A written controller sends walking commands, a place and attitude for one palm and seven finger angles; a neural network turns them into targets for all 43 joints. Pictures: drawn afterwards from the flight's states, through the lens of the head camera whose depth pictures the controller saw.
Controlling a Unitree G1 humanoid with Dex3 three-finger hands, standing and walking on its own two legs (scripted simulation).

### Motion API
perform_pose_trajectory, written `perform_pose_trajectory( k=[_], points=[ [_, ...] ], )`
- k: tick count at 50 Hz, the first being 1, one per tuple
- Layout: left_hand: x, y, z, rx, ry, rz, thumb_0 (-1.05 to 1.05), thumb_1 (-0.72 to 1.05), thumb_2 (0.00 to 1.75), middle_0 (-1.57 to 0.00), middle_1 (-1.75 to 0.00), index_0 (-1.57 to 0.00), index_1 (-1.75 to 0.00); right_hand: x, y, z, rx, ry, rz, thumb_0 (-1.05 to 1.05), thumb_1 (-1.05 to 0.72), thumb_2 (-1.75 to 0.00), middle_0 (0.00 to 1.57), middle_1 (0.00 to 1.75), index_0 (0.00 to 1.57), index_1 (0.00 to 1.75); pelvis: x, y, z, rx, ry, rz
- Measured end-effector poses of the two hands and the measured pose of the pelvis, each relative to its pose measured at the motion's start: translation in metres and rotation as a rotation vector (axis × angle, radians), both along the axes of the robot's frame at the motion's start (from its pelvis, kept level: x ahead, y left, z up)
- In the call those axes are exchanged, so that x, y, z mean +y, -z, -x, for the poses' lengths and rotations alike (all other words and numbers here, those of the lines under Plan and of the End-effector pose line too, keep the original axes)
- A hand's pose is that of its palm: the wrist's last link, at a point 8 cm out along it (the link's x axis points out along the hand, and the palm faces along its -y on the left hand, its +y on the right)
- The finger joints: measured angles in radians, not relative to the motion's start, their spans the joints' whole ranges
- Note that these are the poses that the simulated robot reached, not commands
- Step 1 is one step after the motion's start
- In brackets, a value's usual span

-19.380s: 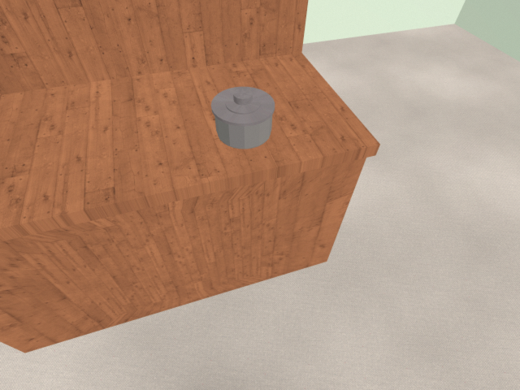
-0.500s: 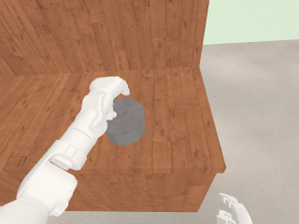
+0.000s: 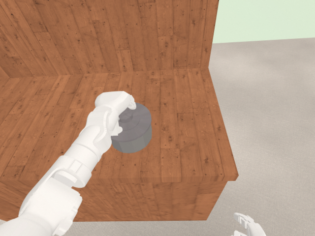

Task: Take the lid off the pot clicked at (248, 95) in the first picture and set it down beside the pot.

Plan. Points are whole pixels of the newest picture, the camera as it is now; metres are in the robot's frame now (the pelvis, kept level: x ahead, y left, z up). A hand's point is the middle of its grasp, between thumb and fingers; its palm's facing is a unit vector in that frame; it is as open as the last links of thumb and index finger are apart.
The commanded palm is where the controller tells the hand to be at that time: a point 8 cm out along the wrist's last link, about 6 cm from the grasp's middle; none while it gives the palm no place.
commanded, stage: lower the open fingers around the knob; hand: left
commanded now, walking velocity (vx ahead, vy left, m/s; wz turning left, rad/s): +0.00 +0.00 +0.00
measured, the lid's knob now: (125, 115) +0.45 +0.12 +0.04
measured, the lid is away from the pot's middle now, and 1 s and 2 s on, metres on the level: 0.00 0.01 0.01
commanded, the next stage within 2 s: close the fingers and squeeze the knob in 0.28 s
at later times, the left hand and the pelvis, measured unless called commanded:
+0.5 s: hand (118, 119) +0.42 +0.13 +0.06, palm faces -0.30 -0.06 -0.95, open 10.2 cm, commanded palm +0.40 +0.13 +0.13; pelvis +0.00 +0.00 +0.00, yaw +0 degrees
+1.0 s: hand (119, 117) +0.42 +0.12 +0.07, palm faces -0.26 -0.06 -0.96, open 8.5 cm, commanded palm +0.40 +0.13 +0.13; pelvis +0.00 +0.00 +0.00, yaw +0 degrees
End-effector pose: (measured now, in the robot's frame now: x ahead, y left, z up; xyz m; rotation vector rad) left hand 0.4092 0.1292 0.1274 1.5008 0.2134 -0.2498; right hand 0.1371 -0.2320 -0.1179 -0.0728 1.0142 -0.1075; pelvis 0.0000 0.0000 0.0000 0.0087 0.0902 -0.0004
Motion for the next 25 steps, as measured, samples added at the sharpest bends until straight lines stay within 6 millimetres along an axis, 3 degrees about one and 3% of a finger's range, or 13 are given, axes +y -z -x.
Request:
perform_pose_trajectory(
  k=[20, 25],
  points=[
    [0.0037, 0.0069, -0.0057, 0.001, -0.028, -0.010, 0.00, -0.28, 1.38, -0.83, -0.08, -0.83, -0.08, -0.0064, 0.0005, 0.0044, 0.010, 0.023, 0.013, 0.01, -0.91, -0.90, 0.20, 0.30, 0.20, 0.30, -0.0011, 0.0005, -0.0024, 0.014, 0.003, 0.002],
    [0.0014, 0.0081, -0.0047, 0.011, -0.010, 0.005, 0.00, -0.25, 1.31, -0.79, -0.17, -0.78, -0.16, -0.0081, -0.0003, 0.0039, 0.007, 0.027, 0.021, 0.01, -0.91, -0.90, 0.20, 0.30, 0.20, 0.30, -0.0015, 0.0004, -0.0025, 0.010, 0.002, 0.002]
  ],
)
